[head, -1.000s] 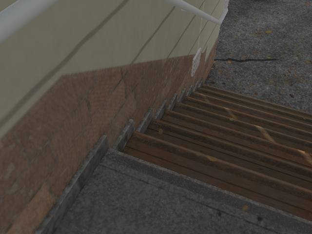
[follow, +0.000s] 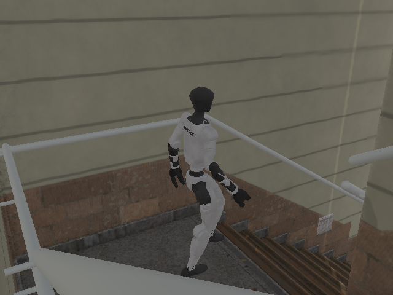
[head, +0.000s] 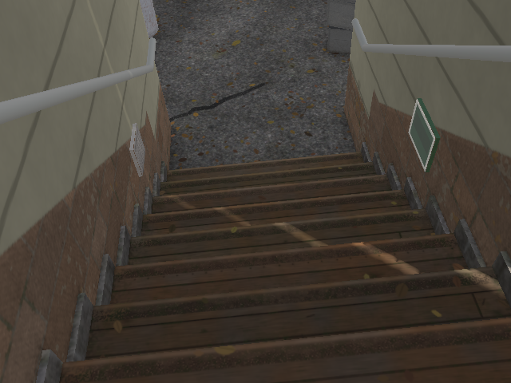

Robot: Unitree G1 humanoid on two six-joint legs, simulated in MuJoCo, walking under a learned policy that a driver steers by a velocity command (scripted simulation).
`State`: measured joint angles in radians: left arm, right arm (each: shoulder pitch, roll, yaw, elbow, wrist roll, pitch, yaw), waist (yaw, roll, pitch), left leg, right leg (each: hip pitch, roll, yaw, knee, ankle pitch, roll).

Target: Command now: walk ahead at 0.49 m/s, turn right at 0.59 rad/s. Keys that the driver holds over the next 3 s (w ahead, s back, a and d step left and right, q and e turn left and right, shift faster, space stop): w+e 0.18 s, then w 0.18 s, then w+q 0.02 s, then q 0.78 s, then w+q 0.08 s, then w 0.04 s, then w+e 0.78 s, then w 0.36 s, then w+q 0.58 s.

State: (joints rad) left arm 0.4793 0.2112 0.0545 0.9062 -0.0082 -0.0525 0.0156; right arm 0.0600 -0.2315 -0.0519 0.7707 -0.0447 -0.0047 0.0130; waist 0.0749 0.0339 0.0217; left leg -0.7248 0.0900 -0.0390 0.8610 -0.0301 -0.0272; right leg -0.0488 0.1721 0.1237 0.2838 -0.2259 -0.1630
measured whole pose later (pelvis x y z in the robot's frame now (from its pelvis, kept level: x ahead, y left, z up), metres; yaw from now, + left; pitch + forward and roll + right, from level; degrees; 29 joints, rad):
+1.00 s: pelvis +0.28 -0.03 -0.01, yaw +5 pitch +0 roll +0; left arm 0.28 0.25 0.03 0.76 0.04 -0.01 0.02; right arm 0.18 -0.28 -0.06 0.69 0.00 0.11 -0.01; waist 0.02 0.01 0.01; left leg -0.47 -0.03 0.02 1.02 -0.37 0.01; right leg -0.29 -0.07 -0.18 0.59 -0.30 -0.03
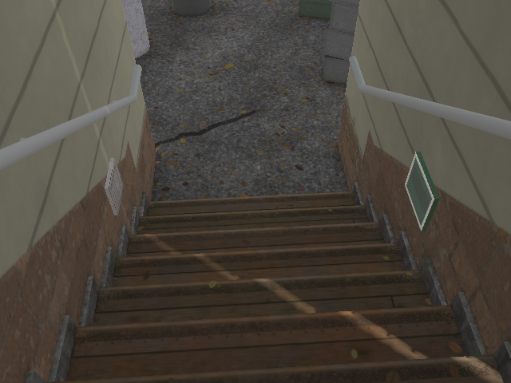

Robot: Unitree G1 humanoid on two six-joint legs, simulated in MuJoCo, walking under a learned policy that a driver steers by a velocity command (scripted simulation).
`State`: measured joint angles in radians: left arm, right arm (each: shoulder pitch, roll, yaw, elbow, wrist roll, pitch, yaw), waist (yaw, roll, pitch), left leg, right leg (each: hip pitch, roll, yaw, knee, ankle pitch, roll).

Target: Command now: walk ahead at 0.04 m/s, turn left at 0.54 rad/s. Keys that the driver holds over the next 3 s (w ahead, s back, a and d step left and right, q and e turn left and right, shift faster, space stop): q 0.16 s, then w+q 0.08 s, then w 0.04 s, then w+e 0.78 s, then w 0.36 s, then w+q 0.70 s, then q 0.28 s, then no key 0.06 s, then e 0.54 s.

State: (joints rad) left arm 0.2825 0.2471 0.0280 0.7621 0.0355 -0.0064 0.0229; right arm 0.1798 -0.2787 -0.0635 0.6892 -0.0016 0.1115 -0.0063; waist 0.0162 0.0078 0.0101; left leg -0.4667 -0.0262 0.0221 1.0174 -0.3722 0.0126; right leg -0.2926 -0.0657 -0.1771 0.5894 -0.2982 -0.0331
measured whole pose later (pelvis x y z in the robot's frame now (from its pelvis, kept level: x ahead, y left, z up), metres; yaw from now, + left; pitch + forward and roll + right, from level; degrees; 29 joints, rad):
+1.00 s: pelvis +0.08 -0.01 +0.00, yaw -6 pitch +0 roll +1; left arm 0.48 0.26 0.03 0.81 -0.01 -0.03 0.03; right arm 0.15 -0.32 -0.07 0.73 -0.04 0.04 0.01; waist 0.04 0.04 -0.02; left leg -0.60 0.03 -0.09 0.87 0.07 -0.03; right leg -0.11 0.14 0.16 0.53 -0.40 -0.11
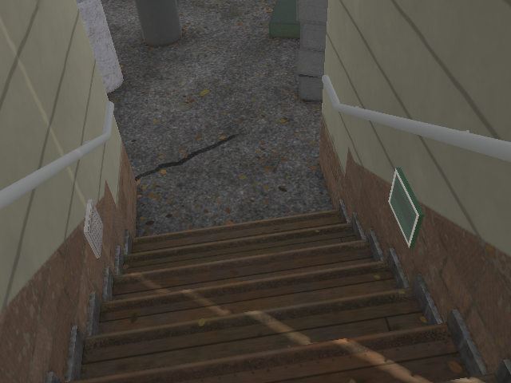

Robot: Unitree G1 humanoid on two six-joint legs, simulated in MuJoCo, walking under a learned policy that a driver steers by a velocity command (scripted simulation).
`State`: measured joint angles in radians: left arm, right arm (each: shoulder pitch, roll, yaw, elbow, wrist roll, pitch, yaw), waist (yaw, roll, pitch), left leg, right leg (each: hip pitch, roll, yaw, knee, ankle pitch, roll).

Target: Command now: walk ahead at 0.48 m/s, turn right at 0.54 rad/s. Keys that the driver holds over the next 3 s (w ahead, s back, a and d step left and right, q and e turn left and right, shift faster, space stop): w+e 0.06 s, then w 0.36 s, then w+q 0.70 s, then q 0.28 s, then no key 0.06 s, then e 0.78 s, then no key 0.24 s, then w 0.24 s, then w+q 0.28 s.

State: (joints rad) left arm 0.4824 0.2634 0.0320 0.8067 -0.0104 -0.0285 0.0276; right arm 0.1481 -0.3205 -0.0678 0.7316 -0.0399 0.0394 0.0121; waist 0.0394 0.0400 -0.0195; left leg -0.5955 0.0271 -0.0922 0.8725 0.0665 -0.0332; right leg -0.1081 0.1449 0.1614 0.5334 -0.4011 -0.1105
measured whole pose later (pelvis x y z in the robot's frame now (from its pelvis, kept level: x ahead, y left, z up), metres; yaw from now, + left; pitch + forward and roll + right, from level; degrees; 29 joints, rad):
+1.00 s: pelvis +0.47 -0.04 -0.36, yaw +7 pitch -1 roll +0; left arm 0.41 0.20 0.04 0.97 0.02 -0.07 0.00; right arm 0.32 -0.24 -0.06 0.93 -0.05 0.03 0.00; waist -0.04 0.04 0.01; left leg -0.74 0.01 -0.05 1.41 -0.23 0.05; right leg -0.26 0.01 -0.12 0.63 -0.36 -0.06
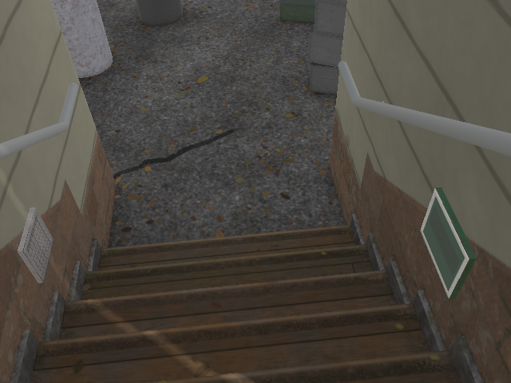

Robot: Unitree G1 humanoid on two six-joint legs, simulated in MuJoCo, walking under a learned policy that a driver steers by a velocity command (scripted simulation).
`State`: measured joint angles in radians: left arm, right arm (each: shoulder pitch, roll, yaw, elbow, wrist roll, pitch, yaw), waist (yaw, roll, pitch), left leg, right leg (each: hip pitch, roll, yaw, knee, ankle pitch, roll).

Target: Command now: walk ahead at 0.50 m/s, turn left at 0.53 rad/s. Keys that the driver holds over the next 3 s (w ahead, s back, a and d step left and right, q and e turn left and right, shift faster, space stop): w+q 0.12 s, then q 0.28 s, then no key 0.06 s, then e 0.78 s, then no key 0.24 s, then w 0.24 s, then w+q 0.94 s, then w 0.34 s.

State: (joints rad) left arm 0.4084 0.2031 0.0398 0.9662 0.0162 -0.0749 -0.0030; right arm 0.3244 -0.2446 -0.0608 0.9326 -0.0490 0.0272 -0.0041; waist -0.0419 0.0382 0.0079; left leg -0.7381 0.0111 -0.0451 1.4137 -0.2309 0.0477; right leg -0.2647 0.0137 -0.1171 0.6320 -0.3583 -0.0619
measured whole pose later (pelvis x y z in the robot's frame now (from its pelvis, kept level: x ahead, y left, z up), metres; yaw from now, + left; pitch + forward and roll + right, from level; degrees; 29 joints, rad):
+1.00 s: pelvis +0.24 +0.02 -0.17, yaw +6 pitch +0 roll +1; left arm 0.30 0.24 0.00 0.76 0.02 0.05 0.01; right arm 0.20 -0.29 -0.04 0.77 -0.03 0.06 -0.02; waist 0.01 0.03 -0.01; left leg -0.59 -0.07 -0.01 1.12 -0.51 -0.01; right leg -0.31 0.07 0.06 0.64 -0.32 -0.07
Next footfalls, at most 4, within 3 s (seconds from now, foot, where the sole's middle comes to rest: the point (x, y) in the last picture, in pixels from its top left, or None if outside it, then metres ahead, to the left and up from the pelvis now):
0.34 left None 0.30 0.13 -0.94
0.88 right None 0.30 -0.06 -0.94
1.44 left None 0.31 0.15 -0.94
2.04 right None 0.45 -0.12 -0.95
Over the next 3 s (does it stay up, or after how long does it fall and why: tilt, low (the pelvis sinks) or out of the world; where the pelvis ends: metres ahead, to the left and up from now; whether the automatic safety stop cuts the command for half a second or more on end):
stays up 0.94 -0.09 -0.56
